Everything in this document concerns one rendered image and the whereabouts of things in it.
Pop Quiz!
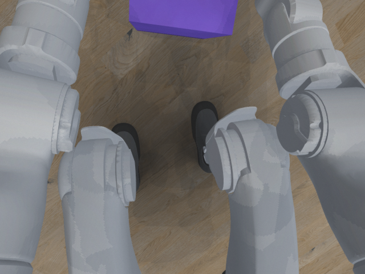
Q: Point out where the carton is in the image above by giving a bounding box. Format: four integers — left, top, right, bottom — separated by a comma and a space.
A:
129, 0, 238, 39

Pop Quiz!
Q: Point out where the robot left upper arm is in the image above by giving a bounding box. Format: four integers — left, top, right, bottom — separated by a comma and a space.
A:
0, 68, 81, 274

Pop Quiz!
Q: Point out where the right robot forearm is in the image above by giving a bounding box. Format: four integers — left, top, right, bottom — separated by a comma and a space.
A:
254, 0, 365, 99

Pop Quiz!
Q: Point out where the right robot shin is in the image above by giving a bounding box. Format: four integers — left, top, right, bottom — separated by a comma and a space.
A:
203, 107, 290, 175

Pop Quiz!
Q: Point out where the left robot forearm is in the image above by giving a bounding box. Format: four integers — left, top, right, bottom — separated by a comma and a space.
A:
0, 0, 90, 85

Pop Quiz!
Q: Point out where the robot right foot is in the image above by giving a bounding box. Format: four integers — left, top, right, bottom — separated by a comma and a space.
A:
191, 101, 218, 173

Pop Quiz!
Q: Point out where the robot right upper arm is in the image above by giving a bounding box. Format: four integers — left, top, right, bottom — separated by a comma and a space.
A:
276, 87, 365, 274

